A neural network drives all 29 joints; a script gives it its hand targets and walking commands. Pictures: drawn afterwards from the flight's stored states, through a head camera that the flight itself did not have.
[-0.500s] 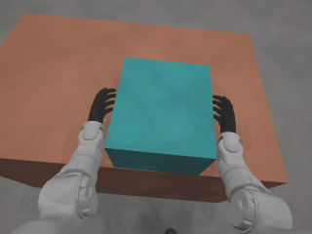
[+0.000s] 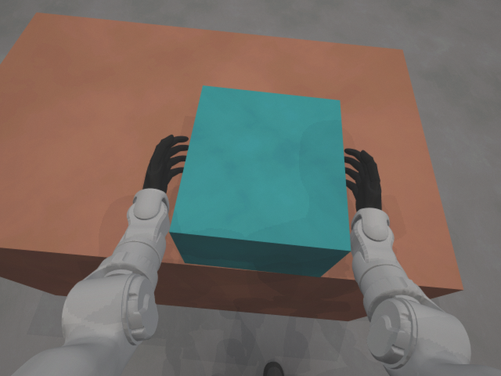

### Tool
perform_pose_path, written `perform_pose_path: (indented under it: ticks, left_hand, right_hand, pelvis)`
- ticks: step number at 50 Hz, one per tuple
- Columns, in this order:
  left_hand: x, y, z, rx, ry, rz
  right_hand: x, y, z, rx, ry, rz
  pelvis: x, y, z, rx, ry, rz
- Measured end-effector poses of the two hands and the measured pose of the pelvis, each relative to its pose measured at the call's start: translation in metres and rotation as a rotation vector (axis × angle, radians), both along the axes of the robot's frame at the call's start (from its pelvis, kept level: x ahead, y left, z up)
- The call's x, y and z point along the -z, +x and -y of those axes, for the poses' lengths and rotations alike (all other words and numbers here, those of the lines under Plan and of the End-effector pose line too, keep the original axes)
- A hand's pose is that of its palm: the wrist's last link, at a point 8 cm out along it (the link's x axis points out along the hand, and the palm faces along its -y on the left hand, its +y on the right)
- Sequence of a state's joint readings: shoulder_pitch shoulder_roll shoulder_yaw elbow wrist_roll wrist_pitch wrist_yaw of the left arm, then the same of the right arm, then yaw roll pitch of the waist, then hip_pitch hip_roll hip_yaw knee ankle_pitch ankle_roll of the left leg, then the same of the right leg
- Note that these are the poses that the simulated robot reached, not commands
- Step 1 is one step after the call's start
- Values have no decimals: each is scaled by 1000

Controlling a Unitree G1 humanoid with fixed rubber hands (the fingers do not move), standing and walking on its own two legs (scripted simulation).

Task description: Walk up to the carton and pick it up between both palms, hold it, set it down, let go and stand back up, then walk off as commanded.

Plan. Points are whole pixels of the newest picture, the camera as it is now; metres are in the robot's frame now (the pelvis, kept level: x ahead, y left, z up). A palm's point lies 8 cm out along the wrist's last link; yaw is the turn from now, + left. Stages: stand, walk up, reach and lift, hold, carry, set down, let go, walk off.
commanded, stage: set down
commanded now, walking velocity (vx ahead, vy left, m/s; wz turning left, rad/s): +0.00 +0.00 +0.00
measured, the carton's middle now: (261, 182) +0.44 -0.05 -0.05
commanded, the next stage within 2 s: none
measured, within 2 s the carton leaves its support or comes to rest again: neither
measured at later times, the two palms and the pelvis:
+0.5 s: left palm (158, 182) +0.43 +0.13 +0.00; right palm (366, 200) +0.36 -0.21 +0.00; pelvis -0.01 +0.00 +0.00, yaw +0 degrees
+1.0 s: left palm (148, 183) +0.43 +0.15 -0.01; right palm (365, 199) +0.37 -0.21 +0.00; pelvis -0.02 +0.01 -0.01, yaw -1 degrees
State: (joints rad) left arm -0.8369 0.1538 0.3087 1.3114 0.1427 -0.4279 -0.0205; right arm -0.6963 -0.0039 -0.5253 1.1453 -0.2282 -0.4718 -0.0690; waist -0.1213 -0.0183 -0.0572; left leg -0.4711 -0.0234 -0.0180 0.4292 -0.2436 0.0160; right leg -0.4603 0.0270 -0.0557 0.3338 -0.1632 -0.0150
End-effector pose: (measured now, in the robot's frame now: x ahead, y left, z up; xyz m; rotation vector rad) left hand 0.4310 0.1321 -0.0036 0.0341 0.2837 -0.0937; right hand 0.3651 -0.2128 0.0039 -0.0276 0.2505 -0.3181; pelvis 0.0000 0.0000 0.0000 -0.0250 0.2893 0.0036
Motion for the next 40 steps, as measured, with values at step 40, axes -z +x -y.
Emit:
perform_pose_path:
  ticks: [40]
  left_hand:
    - [9, 6, -3, -39, 47, -47]
  right_hand:
    - [28, -5, 1, 8, 62, -138]
  pelvis:
    - [10, -11, -6, 6, -16, -164]
